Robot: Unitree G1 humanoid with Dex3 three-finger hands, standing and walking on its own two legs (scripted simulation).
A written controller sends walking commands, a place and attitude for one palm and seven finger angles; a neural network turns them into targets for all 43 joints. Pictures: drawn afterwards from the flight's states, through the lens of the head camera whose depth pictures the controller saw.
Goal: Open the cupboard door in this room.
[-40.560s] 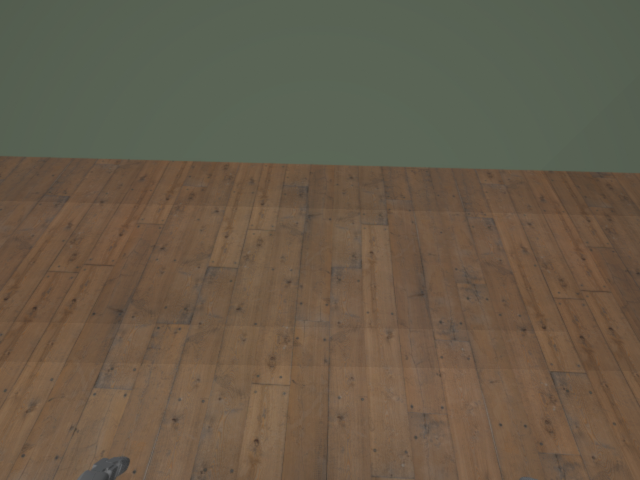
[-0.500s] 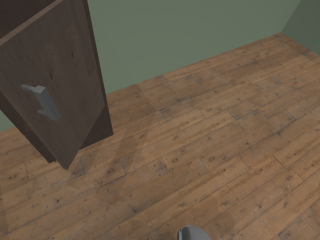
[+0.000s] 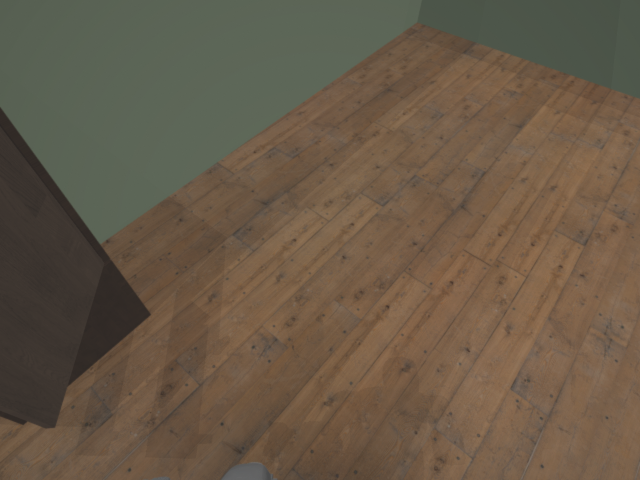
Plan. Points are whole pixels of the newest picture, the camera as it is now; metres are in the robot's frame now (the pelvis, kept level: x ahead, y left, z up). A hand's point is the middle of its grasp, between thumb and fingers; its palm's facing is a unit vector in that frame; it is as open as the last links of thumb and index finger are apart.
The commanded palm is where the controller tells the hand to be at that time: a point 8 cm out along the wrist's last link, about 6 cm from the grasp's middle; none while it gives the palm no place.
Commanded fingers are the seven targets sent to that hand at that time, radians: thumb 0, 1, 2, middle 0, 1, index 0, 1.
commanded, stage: walk to a spot facing it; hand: left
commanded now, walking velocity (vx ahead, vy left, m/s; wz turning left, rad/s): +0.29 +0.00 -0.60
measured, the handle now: out of the picture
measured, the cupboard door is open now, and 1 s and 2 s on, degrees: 43 43 43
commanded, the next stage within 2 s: turn to face it in 1.48 s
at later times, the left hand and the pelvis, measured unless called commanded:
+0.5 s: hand (268, 364) +0.31 +0.11 -0.17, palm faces -0.39 -0.91 -0.14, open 7.4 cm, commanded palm none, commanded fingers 0.00 0.90 0.90 -0.20 -0.30 -0.20 -0.30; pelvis +0.13 -0.02 -0.01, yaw -18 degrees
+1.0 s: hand (311, 336) +0.36 +0.04 -0.17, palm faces -0.34 -0.92 -0.18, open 7.3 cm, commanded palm none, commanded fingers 0.00 0.90 0.90 -0.20 -0.30 -0.20 -0.30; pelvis +0.33 -0.14 +0.00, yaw -26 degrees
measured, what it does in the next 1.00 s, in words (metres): walks ahead, turning right: left foot, then right foot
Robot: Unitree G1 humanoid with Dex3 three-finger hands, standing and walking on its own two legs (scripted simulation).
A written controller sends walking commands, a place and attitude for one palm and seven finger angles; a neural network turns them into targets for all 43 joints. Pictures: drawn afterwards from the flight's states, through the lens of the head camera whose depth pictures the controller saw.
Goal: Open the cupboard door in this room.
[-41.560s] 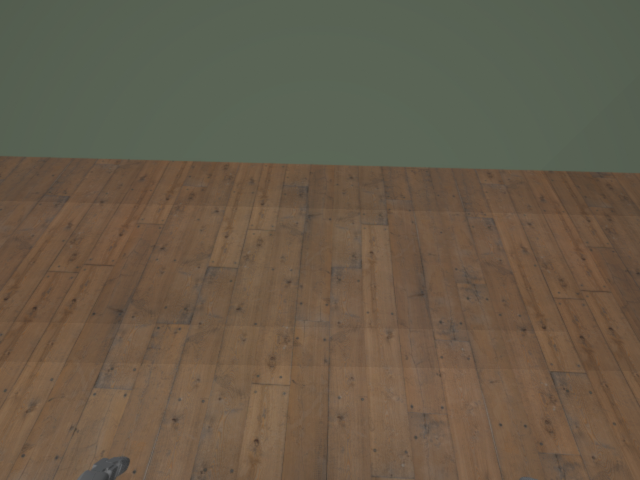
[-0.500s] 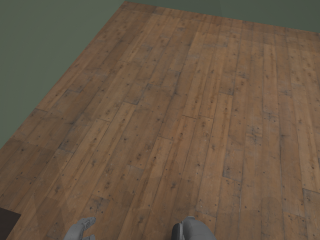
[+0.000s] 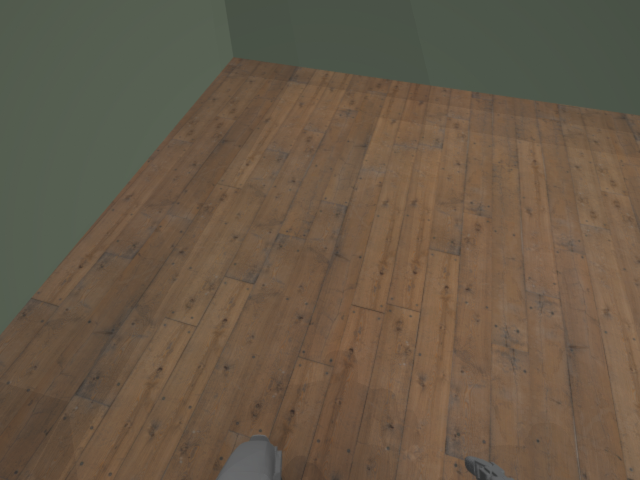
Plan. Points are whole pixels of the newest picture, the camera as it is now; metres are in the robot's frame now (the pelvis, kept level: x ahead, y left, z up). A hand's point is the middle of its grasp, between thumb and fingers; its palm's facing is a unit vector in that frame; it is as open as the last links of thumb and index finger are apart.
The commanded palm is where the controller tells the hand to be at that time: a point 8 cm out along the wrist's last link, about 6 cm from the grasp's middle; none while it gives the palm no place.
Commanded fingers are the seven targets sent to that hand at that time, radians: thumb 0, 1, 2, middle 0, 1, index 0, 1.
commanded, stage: walk to a spot facing it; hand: left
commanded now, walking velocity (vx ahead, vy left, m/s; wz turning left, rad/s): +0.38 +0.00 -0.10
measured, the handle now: out of the picture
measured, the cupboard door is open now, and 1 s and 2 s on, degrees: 43 43 43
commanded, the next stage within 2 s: turn to face it in 0.48 s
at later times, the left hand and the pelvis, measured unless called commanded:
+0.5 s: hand (229, 330) +0.36 +0.20 -0.16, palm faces -0.15 -0.98 -0.16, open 7.4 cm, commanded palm none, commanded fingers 0.00 0.90 0.90 -0.20 -0.30 -0.20 -0.30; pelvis +0.24 +0.03 +0.01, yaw -10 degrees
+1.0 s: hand (278, 266) +0.52 +0.14 -0.17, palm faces -0.05 -0.98 -0.19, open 7.2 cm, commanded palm none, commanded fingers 0.00 0.90 0.90 -0.20 -0.30 -0.20 -0.30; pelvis +0.41 -0.03 +0.00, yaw -3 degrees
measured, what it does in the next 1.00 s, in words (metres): walks ahead: left foot, then right foot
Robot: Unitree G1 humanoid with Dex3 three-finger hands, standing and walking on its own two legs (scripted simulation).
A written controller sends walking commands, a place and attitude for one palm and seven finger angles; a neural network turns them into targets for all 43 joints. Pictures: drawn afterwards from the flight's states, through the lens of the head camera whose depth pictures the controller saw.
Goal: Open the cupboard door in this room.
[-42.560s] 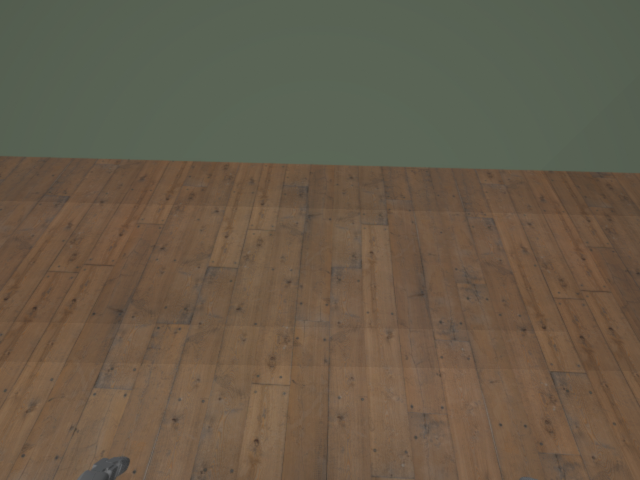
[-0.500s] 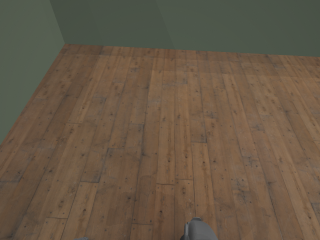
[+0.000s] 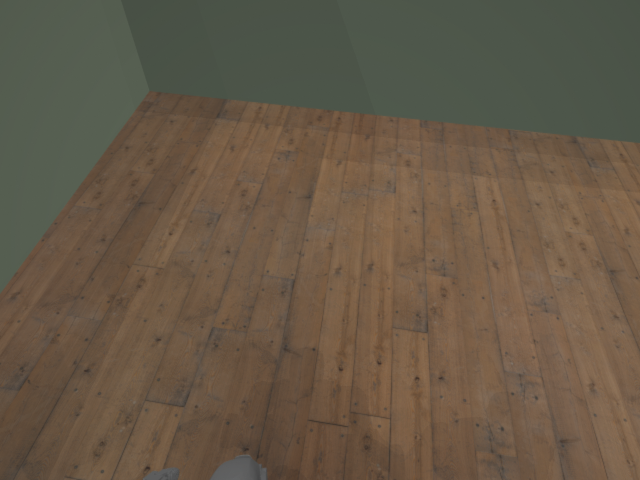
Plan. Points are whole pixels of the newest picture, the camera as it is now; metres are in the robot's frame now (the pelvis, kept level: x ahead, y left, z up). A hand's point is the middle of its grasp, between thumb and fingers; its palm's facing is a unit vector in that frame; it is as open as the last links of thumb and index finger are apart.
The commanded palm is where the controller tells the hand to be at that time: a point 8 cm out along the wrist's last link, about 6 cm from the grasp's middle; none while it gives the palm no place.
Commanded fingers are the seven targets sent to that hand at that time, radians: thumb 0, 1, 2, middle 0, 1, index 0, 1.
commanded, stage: turn to face it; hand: left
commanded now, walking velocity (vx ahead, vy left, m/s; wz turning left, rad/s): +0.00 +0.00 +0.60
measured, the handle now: out of the picture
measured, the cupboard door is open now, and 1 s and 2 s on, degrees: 43 43 43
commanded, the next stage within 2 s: none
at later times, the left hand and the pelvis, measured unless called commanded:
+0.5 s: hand out of the picture +0.09 +0.22 -0.16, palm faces +0.26 -0.92 -0.28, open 7.4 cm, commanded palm none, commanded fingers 0.00 0.90 0.90 -0.20 -0.30 -0.20 -0.30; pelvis +0.04 -0.02 +0.00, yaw +15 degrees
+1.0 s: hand out of the picture -0.04 +0.17 -0.19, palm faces +0.58 -0.78 -0.25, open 7.4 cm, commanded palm none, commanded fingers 0.00 0.90 0.90 -0.20 -0.30 -0.20 -0.30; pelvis +0.05 -0.02 -0.01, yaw +35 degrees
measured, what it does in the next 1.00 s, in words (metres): steps on the spot, turning left: left foot, then right foot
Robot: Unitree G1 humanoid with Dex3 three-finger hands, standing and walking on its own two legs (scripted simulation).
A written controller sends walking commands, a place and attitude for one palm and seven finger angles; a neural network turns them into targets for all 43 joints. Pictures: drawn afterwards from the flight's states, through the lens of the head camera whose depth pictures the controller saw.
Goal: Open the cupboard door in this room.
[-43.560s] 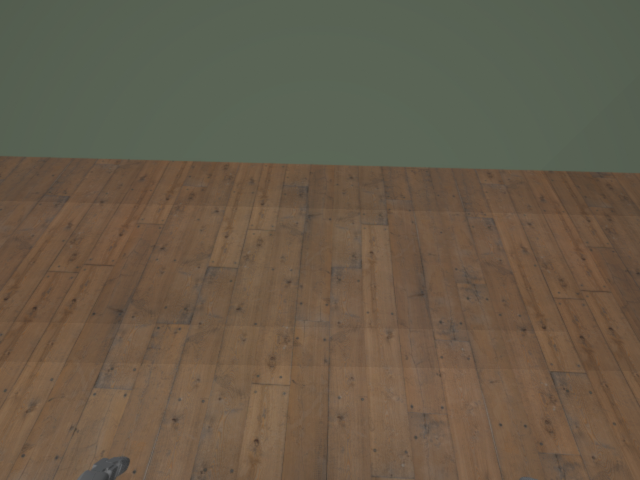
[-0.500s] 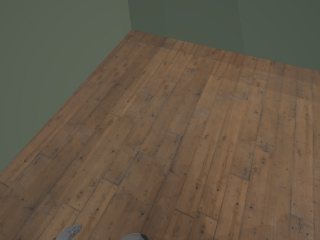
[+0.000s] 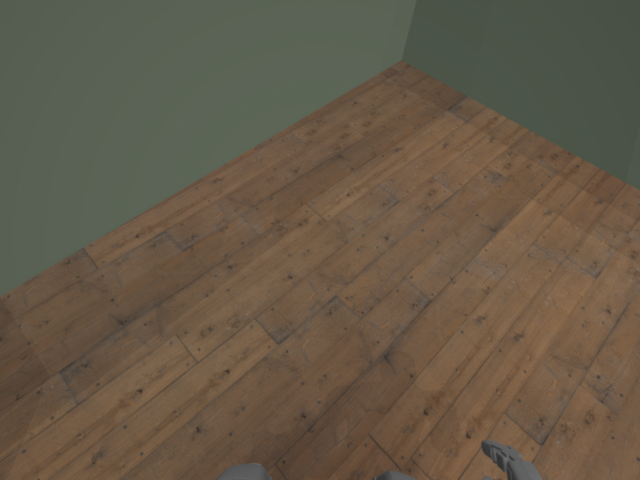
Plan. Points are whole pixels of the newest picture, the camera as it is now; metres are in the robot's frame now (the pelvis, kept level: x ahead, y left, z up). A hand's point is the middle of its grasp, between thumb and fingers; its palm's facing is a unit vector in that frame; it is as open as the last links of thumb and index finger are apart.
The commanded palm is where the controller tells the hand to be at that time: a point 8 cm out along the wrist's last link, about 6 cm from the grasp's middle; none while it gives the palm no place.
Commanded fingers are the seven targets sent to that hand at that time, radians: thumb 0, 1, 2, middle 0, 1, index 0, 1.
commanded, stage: turn to face it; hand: left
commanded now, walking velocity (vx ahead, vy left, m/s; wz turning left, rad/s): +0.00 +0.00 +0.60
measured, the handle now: out of the picture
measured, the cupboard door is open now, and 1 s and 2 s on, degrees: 43 43 43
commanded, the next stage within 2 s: none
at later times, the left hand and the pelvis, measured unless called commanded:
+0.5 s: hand out of the picture +0.06 +0.15 -0.13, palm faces +0.24 -0.93 -0.28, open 7.4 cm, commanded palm none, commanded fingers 0.00 0.90 0.90 -0.20 -0.30 -0.20 -0.30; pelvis +0.02 -0.06 +0.02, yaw +16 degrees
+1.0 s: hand out of the picture -0.05 +0.19 -0.16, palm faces +0.57 -0.78 -0.25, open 7.4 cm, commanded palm none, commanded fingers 0.00 0.90 0.90 -0.20 -0.30 -0.20 -0.30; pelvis +0.02 -0.04 +0.01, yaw +34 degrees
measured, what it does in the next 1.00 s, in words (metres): steps on the spot, turning left: right foot, then left foot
